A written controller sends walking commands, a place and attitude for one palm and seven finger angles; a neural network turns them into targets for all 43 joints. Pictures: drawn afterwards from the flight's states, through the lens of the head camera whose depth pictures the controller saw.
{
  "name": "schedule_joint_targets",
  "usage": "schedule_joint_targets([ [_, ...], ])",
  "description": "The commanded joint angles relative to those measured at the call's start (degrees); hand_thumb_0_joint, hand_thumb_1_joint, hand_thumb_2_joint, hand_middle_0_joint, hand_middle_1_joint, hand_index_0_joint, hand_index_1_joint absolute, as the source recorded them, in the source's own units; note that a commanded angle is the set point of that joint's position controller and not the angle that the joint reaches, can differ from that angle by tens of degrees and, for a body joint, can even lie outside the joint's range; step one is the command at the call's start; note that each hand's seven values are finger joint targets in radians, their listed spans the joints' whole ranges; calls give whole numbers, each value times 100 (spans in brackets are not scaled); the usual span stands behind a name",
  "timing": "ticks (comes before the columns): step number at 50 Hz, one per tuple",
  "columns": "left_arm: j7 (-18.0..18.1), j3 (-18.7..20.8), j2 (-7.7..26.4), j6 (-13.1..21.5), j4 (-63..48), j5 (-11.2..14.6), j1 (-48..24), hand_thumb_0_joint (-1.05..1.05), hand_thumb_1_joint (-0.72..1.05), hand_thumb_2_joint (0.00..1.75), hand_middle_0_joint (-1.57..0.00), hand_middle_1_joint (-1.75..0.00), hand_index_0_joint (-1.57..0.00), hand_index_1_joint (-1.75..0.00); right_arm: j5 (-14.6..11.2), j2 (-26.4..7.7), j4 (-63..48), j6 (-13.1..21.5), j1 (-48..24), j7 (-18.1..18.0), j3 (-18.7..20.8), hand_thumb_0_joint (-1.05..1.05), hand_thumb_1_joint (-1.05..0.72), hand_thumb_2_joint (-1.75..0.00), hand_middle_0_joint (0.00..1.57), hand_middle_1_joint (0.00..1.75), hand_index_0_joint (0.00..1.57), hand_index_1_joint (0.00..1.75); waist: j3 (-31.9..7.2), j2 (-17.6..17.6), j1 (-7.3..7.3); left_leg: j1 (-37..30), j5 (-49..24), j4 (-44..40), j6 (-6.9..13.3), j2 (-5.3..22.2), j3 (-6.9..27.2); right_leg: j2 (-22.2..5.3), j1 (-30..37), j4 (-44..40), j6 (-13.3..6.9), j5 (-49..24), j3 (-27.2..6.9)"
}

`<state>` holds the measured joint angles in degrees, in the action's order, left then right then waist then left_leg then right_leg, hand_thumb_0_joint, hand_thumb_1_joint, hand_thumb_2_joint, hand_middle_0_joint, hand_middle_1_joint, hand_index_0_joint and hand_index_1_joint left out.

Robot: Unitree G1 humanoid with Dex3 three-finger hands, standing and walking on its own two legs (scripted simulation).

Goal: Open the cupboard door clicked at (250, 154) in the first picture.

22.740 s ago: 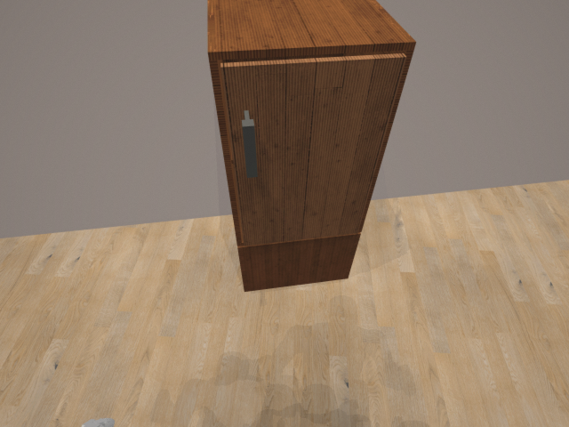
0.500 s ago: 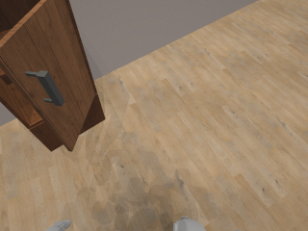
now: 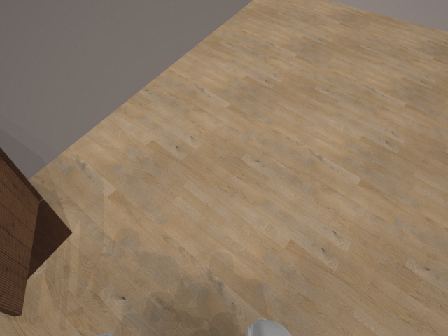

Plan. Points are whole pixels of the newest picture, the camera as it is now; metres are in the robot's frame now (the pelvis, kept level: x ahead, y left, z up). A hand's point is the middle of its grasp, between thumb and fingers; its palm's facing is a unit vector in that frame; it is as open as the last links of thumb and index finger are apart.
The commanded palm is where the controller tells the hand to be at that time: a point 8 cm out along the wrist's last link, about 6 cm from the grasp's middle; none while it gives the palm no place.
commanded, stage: walk to a spot facing it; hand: left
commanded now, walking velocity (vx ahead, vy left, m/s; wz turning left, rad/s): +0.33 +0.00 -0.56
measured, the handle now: out of the picture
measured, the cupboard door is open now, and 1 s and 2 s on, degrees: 43 43 43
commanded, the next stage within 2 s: turn to face it in 1.46 s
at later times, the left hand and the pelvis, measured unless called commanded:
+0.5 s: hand (191, 269) +0.28 +0.08 -0.17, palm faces -0.22 -0.95 -0.23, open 7.2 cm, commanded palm none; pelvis +0.17 -0.10 +0.00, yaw -14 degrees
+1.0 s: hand (216, 198) +0.48 +0.03 -0.17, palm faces -0.24 -0.96 -0.16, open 7.4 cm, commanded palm none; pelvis +0.40 -0.13 +0.00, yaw -19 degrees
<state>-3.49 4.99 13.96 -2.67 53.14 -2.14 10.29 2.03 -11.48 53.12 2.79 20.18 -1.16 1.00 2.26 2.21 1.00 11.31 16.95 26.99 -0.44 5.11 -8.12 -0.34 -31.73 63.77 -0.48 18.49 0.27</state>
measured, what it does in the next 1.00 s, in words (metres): walks ahead, turning right: right foot, then left foot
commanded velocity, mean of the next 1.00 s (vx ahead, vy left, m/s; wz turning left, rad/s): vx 0.37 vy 0.00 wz -0.21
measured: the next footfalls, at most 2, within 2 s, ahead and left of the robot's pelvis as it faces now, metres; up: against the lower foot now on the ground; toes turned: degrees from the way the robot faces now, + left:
right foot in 0.26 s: +0.19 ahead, -0.16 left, +0.00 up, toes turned -16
left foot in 0.76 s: +0.48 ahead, -0.03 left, +0.00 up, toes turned -11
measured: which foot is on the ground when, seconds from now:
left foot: down 0.00-0.26, up 0.28-0.74, down 0.76-1.00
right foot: up 0.00-0.24, down 0.26-0.78, up 0.80-1.00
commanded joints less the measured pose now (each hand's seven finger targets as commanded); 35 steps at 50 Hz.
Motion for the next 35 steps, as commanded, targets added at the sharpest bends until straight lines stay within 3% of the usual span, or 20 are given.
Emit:
schedule_joint_targets([
  [1,-103,-51,-14,235,-608,35,-681,0,90,90,-20,-30,-20,-30,-28,-782,82,217,814,-104,164,0,-90,-90,20,30,20,30,-12,-1111,114,-1221,-1851,-1258,401,1218,459,-320,-1287,63,109,-644,220],
  [3,-106,-101,-61,246,-668,43,-990,0,90,90,-20,-30,-20,-30,-7,-773,201,207,1013,-91,181,0,-90,-90,20,30,20,30,36,-1113,220,-1347,-2088,-1208,456,1283,187,-348,-1147,-639,82,-656,412],
  [6,-114,-138,-96,243,-725,54,-1449,0,90,90,-20,-30,-20,-30,35,-779,332,164,1174,-69,173,0,-90,-90,20,30,20,30,306,-1161,361,-951,-1928,-1314,487,1415,-74,-287,-471,-1748,-9,-548,687],
  [8,-95,-123,-6,266,-694,58,-1434,0,90,90,-20,-30,-20,-30,50,-808,386,132,1164,-50,185,0,-90,-90,20,30,20,30,301,-1383,319,-929,-2182,-1134,459,1491,-218,-167,36,-2208,-129,-360,783],
  [10,-64,-73,101,295,-520,65,-949,0,90,90,-20,-30,-20,-30,32,-898,413,105,1009,-51,204,0,-90,-90,20,30,20,30,76,-1302,18,-832,-3183,-493,408,1515,-418,34,972,-2531,-309,-160,931],
  [11,-29,-6,267,351,-261,65,-120,0,90,90,-20,-30,-20,-30,-3,-976,378,89,797,-49,216,0,-90,-90,20,30,20,30,-269,-1081,-410,-481,-3555,538,260,1372,-588,182,2163,-2902,-432,-290,957],
  [12,30,123,674,439,116,43,1025,0,90,90,-20,-30,-20,-30,-99,-882,299,103,567,12,196,0,-90,-90,20,30,20,30,-901,-397,-927,666,-3035,1989,40,1060,-787,-110,4088,-3190,-656,-360,482],
  [13,174,352,1485,490,330,57,1987,0,90,90,-20,-30,-20,-30,-222,-382,-9,111,451,63,114,0,-90,-90,20,30,20,30,-1586,1404,-1228,2631,1440,4212,-278,42,-784,-2111,5413,-4024,-1327,-361,-2619],
  [14,255,343,1679,429,363,205,1855,0,90,90,-20,-30,-20,-30,-185,-462,-197,88,-158,24,190,0,-90,-90,20,30,20,30,-1052,1096,-1133,3305,1927,5179,-182,55,344,-2555,4663,-4790,-1555,-608,-3480],
  [15,290,251,1401,429,166,200,1198,0,90,90,-20,-30,-20,-30,-172,-489,-159,84,-237,27,248,0,-90,-90,20,30,20,30,-573,746,-772,3279,1136,5403,-161,350,682,-2343,3698,-4951,-1499,294,-3058],
  [16,321,137,982,455,26,190,684,0,90,90,-20,-30,-20,-30,-110,-485,-33,51,-289,28,273,0,-90,-90,20,30,20,30,-194,569,-482,2991,612,5110,-176,543,798,-2053,2723,-5054,-1267,332,-2494],
  [17,347,48,690,509,-74,158,368,0,90,90,-20,-30,-20,-30,-55,-419,121,-6,-172,36,275,0,-90,-90,20,30,20,30,-74,357,-241,2564,341,4711,-219,624,812,-1811,2121,-5131,-1178,-77,-1989],
  [18,373,42,566,554,-77,117,192,0,90,90,-20,-30,-20,-30,-32,-272,259,-45,84,50,258,0,-90,-90,20,30,20,30,-187,316,-44,2235,252,4281,-233,595,749,-1586,1980,-5110,-1159,-466,-1575],
  [20,363,34,466,628,19,92,282,0,90,90,-20,-30,-20,-30,-19,-114,363,-128,244,85,251,0,-90,-90,20,30,20,30,-240,155,98,1960,81,3643,-273,491,564,-1342,1781,-5127,-1131,-988,-1115],
  [21,351,38,454,662,78,97,328,0,90,90,-20,-30,-20,-30,-24,-84,355,-141,203,105,246,0,-90,-90,20,30,20,30,-271,172,113,1989,-73,3390,-286,441,528,-1248,1874,-5176,-1149,-1024,-1060],
  [27,332,-25,317,771,502,133,1079,0,90,90,-20,-30,-20,-30,-49,-129,-84,-49,-1074,211,271,0,-90,-90,20,30,20,30,-1,258,-216,2619,-545,2096,-264,235,504,-1213,2963,-5169,-1190,-1893,-1138],
  [32,403,-81,367,780,753,119,1458,0,90,90,-20,-30,-20,-30,-95,-150,-284,12,-1931,267,246,0,-90,-90,20,30,20,30,245,396,-358,2264,-475,1268,-99,39,422,-1353,3346,-4952,-1065,-2978,-1137],
  [33,413,-76,397,777,808,105,1535,0,90,90,-20,-30,-20,-30,-98,-154,-279,21,-1981,271,250,0,-90,-90,20,30,20,30,240,290,-354,2071,-399,1084,-68,-47,342,-1357,3395,-4836,-1035,-3222,-1133],
  [35,422,-66,445,782,835,133,1425,0,90,90,-20,-30,-20,-30,-72,-243,-100,51,-1541,214,262,0,-90,-90,20,30,20,30,140,136,-22,1048,-508,530,56,-340,96,-1159,3139,-4204,-886,-4252,-804],
])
